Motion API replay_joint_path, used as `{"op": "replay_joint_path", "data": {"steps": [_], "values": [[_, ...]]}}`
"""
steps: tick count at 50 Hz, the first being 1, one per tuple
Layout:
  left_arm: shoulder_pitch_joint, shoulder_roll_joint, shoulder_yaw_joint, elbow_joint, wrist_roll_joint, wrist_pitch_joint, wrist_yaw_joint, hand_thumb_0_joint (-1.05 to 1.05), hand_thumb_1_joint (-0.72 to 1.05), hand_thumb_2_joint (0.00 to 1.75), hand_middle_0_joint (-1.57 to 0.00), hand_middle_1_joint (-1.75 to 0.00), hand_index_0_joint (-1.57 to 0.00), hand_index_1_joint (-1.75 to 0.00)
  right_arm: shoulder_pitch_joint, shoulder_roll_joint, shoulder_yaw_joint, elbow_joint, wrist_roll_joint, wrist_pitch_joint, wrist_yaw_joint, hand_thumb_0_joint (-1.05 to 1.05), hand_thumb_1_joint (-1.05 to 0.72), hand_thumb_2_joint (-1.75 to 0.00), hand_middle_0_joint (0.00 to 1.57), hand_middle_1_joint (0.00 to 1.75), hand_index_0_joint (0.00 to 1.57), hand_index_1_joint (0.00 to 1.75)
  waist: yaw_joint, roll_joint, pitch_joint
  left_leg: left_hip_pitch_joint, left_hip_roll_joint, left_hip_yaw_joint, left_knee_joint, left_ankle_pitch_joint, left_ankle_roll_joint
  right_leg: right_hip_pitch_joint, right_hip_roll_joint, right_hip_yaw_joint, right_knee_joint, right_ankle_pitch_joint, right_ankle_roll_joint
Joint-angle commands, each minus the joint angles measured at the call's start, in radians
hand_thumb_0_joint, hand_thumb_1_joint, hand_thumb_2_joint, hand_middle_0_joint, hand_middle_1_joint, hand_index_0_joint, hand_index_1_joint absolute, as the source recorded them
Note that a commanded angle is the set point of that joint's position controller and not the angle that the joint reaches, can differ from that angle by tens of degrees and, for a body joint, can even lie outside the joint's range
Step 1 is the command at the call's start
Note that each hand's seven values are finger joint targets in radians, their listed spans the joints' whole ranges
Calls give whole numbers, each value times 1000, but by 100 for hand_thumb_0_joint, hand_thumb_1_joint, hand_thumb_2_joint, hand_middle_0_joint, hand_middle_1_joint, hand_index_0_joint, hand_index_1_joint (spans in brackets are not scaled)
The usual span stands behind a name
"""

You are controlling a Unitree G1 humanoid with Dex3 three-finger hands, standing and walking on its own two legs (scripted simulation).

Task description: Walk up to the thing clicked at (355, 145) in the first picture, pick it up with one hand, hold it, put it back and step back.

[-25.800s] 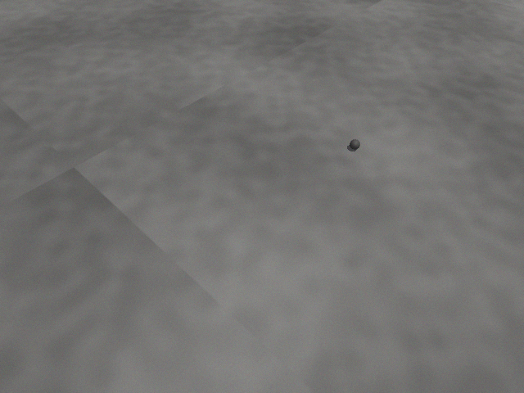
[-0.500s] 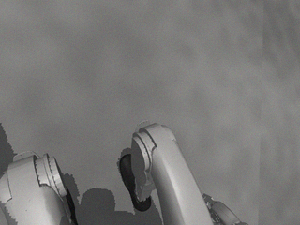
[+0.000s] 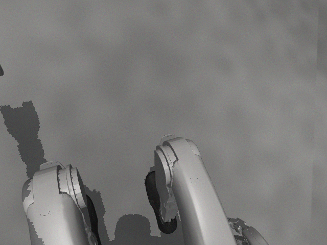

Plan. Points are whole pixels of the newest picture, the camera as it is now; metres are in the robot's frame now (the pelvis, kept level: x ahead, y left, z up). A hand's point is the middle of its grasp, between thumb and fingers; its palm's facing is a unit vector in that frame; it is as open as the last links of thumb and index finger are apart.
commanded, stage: lift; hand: left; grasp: from above
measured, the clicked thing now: out of the picture +0.52 +0.32 -0.17
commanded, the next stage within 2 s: hold in 1.76 s
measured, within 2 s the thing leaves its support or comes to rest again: neither
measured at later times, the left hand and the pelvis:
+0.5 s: hand out of the picture +0.44 +0.33 -0.06, palm faces -0.46 -0.10 -0.88, open 7.6 cm; pelvis +0.00 +0.01 +0.06, yaw +4 degrees
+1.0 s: hand out of the picture +0.37 +0.31 +0.14, palm faces -0.42 -0.13 -0.90, open 7.7 cm; pelvis +0.01 +0.00 +0.22, yaw +7 degrees
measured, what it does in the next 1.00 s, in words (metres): rises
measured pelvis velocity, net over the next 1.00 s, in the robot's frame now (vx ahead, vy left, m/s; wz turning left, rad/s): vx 0.01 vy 0.00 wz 0.13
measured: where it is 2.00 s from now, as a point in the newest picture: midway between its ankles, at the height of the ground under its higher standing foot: (128, 226)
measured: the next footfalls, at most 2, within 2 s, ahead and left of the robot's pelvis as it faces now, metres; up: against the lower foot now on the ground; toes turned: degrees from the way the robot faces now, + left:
none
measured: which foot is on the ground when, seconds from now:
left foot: down 0.00-1.00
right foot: down 0.00-1.00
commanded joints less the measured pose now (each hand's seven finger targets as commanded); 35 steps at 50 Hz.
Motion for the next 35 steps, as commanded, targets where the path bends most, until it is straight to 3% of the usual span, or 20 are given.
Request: {"op": "replay_joint_path", "data": {"steps": [1,2,3,4,5,7,12,14,21,29,34,35], "values": [[-339,279,29,-163,-7,11,14,0,75,48,-106,-66,-112,-60,224,-245,-93,-11,9,17,-24,0,-94,-91,20,30,20,30,-13,317,-744,466,-13,94,-239,164,27,455,42,-12,-268,182,-48],[-327,256,21,-164,-14,11,7,0,68,50,-98,-58,-104,-53,228,-244,-94,-11,8,20,-26,0,-89,-89,20,30,20,30,-16,306,-731,459,-15,97,-247,162,28,463,41,-14,-278,184,-46],[-319,258,20,-171,-18,12,-2,0,68,42,-100,-63,-106,-57,230,-248,-98,-5,11,23,-30,0,-94,-91,20,30,20,30,-9,299,-719,463,-17,96,-253,156,27,442,39,-15,-283,170,-52],[-308,257,21,-178,-22,15,-13,0,60,47,-92,-55,-98,-50,232,-248,-103,-4,14,27,-34,0,-89,-89,20,30,20,30,1,305,-725,479,-16,101,-258,164,26,444,38,-15,-288,180,-52],[-317,270,29,-219,-23,15,-23,0,62,40,-95,-63,-102,-56,237,-250,-104,-7,17,31,-37,0,-94,-91,20,30,20,30,6,336,-754,510,-19,102,-271,186,23,453,34,-20,-285,201,-52],[-301,248,21,-250,-35,20,-48,0,67,45,-94,-68,-101,-60,241,-247,-116,-11,23,40,-41,0,-92,-91,20,30,20,30,16,365,-795,569,-18,97,-292,217,19,448,31,-25,-280,225,-56],[-264,248,48,-362,-66,30,-85,0,65,50,-94,-69,-100,-62,246,-245,-147,-17,43,66,-52,0,-92,-91,20,30,20,30,63,390,-847,650,-23,98,-340,245,14,440,22,-17,-300,231,-63],[-222,240,48,-373,-61,30,-96,0,64,49,-92,-68,-99,-61,241,-240,-161,-17,50,75,-59,0,-92,-91,20,30,20,30,69,363,-844,655,-27,105,-354,229,18,440,21,-8,-323,212,-65],[-135,134,11,-505,-117,24,-139,0,62,53,-91,-70,-97,-64,229,-210,-201,-15,78,86,-77,0,-92,-90,20,30,20,30,98,336,-825,721,-28,96,-465,159,23,441,9,15,-392,163,-63],[-39,93,-9,-621,-169,30,-163,0,60,53,-85,-78,-93,-70,189,-178,-215,-39,113,85,-109,0,-91,-90,20,30,20,30,124,259,-819,793,-18,67,-628,50,37,560,12,31,-495,127,-40],[10,58,-16,-707,-195,45,-166,0,58,56,-84,-80,-91,-72,161,-160,-221,-46,128,82,-133,0,-91,-90,20,30,20,30,144,242,-850,908,-17,71,-704,101,34,660,9,42,-569,166,-35],[24,73,-1,-719,-196,52,-163,0,59,56,-85,-80,-92,-72,156,-160,-226,-45,131,82,-138,0,-91,-90,20,30,20,30,153,230,-854,941,-17,68,-724,105,34,679,8,44,-590,168,-34]]}}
